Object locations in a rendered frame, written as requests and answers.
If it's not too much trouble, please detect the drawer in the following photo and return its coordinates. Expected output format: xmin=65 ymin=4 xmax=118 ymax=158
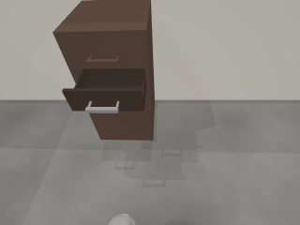
xmin=62 ymin=68 xmax=146 ymax=112

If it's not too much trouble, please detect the robot left thigh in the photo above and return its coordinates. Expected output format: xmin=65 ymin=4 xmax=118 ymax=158
xmin=108 ymin=215 xmax=136 ymax=225

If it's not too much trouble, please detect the cabinet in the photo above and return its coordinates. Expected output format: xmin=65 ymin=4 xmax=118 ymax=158
xmin=52 ymin=0 xmax=155 ymax=141

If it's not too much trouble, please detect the handle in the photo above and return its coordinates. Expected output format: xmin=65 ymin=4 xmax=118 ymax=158
xmin=85 ymin=59 xmax=119 ymax=66
xmin=85 ymin=100 xmax=120 ymax=113

